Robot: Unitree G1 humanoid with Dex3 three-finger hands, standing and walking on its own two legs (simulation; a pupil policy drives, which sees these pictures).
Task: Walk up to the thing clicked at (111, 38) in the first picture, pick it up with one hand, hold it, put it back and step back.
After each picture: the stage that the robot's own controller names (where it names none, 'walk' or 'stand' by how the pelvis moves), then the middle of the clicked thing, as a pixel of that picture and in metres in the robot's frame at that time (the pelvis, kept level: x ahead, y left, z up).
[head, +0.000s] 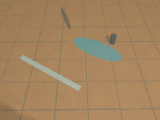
stand; (112, 39) +1.36 -0.34 -0.72
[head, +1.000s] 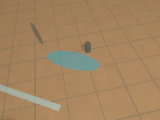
walk; (87, 47) +1.26 +0.03 -0.69
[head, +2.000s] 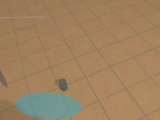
walk; (63, 84) +0.77 +0.26 -0.72
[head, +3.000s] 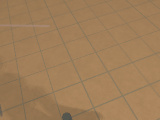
walk; (67, 119) +0.43 +0.19 -0.71
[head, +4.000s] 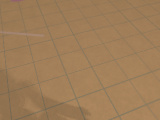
stand; out of the picture +0.32 +0.16 -0.71
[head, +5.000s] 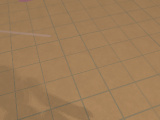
stand; out of the picture +0.32 +0.14 -0.72
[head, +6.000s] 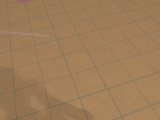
stand; out of the picture +0.33 +0.16 -0.73
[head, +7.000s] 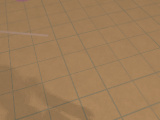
stand; out of the picture +0.31 +0.16 -0.73
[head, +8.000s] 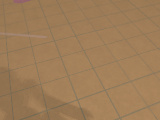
go down; out of the picture +0.31 +0.17 -0.73
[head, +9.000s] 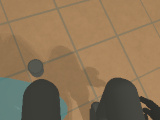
go down; (36, 68) +0.39 +0.18 -0.36
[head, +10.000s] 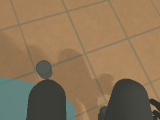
approach; (44, 70) +0.40 +0.17 -0.32
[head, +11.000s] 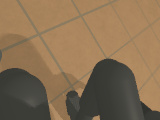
close in; out of the picture +0.40 +0.21 -0.23
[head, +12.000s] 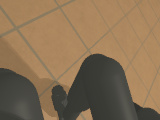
close; out of the picture +0.41 +0.22 -0.22
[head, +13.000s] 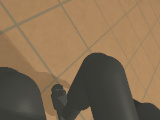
lift; out of the picture +0.40 +0.22 -0.22
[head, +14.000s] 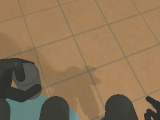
lift; (28, 82) +0.32 +0.18 -0.03
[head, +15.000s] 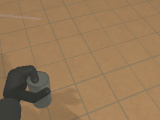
hold; (40, 90) +0.31 +0.16 +0.00
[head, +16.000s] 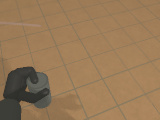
hold; (40, 91) +0.32 +0.16 +0.00
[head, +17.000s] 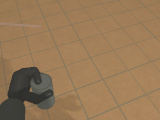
crouch; (43, 92) +0.31 +0.15 -0.01
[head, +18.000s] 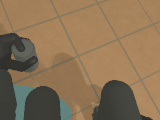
crouch; (26, 57) +0.42 +0.17 -0.10
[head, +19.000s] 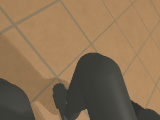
lower; out of the picture +0.43 +0.23 -0.23
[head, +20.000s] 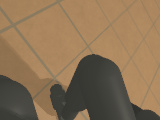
lower; out of the picture +0.42 +0.24 -0.23
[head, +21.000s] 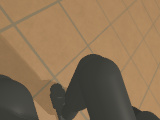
lower; out of the picture +0.42 +0.24 -0.23
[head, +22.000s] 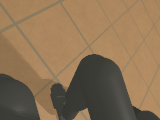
lower; out of the picture +0.42 +0.24 -0.24
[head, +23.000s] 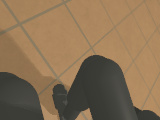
loosen; out of the picture +0.41 +0.23 -0.24
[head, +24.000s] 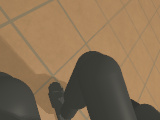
withdraw; out of the picture +0.40 +0.22 -0.23
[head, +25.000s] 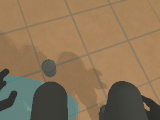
walk; (49, 68) +0.42 +0.16 -0.36
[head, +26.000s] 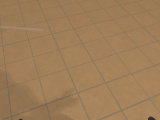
stand; out of the picture +0.34 +0.14 -0.66
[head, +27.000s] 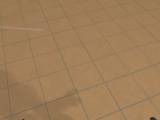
stand; out of the picture +0.34 +0.16 -0.67
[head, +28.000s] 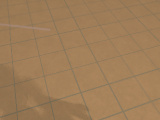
stand; out of the picture +0.35 +0.14 -0.70
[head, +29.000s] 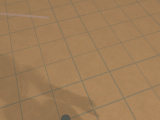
walk; out of the picture +0.37 +0.13 -0.71
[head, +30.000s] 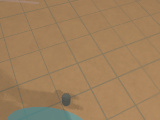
walk; (66, 99) +0.48 +0.09 -0.71
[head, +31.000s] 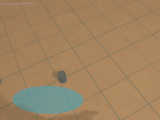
walk; (62, 77) +0.72 +0.24 -0.70
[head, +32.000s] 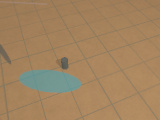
stand; (64, 63) +0.99 +0.18 -0.70
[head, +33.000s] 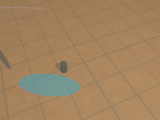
stand; (63, 67) +0.99 +0.19 -0.73
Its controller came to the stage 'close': yes
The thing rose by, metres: 0.71
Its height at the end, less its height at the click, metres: +0.00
